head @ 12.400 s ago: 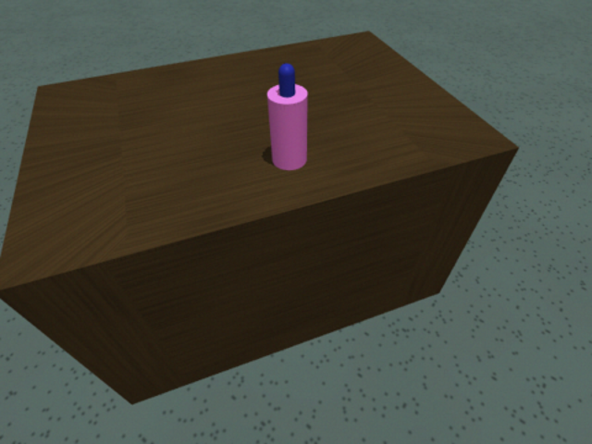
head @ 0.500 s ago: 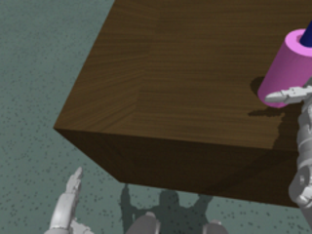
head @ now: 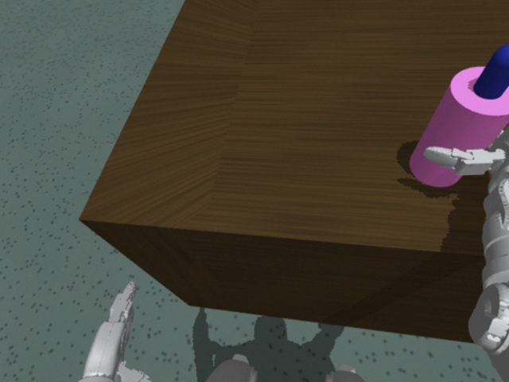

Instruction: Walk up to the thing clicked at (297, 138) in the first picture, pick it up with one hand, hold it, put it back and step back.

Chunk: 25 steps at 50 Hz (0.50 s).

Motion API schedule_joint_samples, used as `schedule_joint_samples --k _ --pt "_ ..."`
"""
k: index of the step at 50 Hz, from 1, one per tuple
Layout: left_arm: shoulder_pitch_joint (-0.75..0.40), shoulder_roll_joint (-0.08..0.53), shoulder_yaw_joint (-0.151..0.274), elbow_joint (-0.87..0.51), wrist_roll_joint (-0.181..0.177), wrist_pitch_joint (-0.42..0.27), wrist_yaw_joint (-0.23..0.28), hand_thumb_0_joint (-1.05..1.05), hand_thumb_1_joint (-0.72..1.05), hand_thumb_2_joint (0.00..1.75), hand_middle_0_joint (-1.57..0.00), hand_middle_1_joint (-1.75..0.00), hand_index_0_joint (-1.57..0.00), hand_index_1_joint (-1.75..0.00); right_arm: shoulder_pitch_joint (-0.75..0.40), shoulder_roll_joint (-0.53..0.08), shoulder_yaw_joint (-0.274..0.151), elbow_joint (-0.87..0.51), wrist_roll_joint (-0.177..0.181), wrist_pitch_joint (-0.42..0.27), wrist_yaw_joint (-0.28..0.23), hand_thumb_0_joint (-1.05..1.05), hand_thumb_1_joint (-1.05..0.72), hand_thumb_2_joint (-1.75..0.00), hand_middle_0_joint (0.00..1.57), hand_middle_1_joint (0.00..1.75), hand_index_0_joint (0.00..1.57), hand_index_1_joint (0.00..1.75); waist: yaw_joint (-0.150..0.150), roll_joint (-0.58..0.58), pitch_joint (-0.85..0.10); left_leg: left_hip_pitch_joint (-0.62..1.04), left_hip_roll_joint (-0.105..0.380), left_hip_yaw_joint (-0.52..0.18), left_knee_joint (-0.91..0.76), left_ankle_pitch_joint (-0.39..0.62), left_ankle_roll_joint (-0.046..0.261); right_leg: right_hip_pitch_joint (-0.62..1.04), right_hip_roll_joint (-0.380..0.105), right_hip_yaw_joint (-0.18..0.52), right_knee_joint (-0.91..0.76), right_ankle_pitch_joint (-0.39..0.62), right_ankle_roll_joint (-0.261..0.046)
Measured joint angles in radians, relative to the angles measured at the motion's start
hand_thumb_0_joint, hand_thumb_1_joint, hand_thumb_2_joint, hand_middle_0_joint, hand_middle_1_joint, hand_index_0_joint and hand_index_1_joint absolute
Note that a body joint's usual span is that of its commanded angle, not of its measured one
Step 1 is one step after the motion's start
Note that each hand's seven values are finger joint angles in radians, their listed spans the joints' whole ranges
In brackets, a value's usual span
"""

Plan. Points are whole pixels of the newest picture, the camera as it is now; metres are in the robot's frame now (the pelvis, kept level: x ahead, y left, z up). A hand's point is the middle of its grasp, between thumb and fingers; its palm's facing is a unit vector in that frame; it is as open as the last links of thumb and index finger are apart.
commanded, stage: close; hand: right
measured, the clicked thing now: (467, 120) +0.50 -0.22 +0.11
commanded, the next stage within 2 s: settle in 0.02 s
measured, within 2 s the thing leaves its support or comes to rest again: leaves its support in 0.70 s
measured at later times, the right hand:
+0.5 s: hand (464, 138) +0.49 -0.23 +0.08, palm faces +0.19 +0.98 -0.01, open 11.4 cm
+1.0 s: hand (468, 140) +0.47 -0.22 +0.10, palm faces +0.20 +0.98 +0.00, open 11.5 cm
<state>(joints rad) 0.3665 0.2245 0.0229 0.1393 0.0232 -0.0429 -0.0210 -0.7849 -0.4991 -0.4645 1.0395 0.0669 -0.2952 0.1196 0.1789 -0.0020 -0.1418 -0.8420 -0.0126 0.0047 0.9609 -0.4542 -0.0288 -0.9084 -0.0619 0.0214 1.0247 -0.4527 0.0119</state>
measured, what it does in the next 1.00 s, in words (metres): stands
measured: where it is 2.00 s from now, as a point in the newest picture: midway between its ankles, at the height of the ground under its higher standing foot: outside the picture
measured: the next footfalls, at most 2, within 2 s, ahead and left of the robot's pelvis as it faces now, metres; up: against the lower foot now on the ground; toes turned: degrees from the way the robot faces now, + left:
none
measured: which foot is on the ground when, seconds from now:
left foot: down 0.00-1.00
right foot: down 0.00-1.00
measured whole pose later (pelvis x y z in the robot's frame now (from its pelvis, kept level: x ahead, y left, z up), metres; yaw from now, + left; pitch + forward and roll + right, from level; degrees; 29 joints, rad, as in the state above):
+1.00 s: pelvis +0.00 +0.00 +0.03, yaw +0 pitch +13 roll +2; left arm 0.32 0.24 0.03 0.28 0.01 -0.10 0.03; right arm -0.73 -0.44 -0.40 1.01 0.08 -0.21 0.08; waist 0.15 0.01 -0.08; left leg -0.63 -0.01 0.00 0.80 -0.39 -0.03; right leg -0.69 -0.06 0.01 0.86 -0.39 0.01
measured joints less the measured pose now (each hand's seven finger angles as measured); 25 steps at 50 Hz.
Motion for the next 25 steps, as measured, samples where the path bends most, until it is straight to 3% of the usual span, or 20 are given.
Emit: schedule_joint_samples --k 10,25 --pt "0.004 0.017 0.018 -0.015 -0.001 -0.003 0.002 -0.01 -0.52 0.04 -0.05 -0.05 -0.06 -0.05 -0.019 -0.005 -0.007 0.039 -0.009 -0.001 0.007 0.00 0.45 -0.83 0.67 0.84 0.73 0.86 0.001 0.005 0.006 0.017 0.005 -0.006 -0.015 0.003 -0.004 0.019 0.004 -0.007 -0.017 0.003 -0.004" --pt "0.003 0.016 0.015 0.009 -0.004 0.004 0.006 -0.01 -0.53 0.06 -0.06 -0.06 -0.06 -0.06 0.023 0.025 0.007 -0.020 -0.020 0.052 -0.012 -0.01 0.55 -0.99 0.61 0.98 0.67 1.01 -0.008 0.005 0.021 0.066 0.003 -0.009 -0.053 0.016 -0.003 0.070 0.002 -0.011 -0.055 0.014 -0.003"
